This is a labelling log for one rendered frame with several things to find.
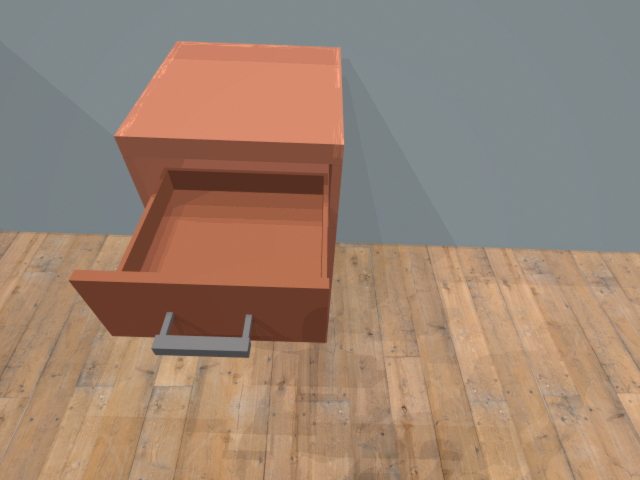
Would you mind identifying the cabinet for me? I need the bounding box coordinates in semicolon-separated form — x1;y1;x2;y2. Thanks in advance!
114;41;344;343

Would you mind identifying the drawer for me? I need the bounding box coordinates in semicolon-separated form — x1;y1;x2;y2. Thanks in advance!
69;167;329;343

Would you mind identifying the handle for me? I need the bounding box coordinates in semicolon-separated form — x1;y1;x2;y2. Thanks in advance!
151;312;253;358

